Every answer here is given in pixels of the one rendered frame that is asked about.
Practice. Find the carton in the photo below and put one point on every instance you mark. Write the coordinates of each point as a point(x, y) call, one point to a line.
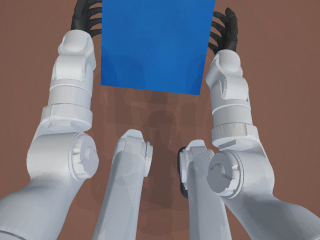
point(157, 45)

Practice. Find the right robot hand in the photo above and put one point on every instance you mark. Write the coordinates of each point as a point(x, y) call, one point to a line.
point(228, 39)

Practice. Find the robot right upper arm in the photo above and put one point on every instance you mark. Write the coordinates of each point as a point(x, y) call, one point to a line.
point(244, 181)

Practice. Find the robot left upper arm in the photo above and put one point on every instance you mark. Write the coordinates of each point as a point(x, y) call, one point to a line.
point(58, 165)

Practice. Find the robot left forearm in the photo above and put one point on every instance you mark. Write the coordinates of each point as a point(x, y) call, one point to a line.
point(71, 87)

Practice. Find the right robot shin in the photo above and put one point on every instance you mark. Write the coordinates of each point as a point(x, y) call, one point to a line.
point(195, 143)

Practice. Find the robot right forearm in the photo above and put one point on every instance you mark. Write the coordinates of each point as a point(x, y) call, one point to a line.
point(230, 105)

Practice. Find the robot left thigh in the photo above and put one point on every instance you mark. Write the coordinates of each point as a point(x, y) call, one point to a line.
point(119, 212)

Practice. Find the left robot hand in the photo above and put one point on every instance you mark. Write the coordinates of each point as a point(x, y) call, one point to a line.
point(82, 14)

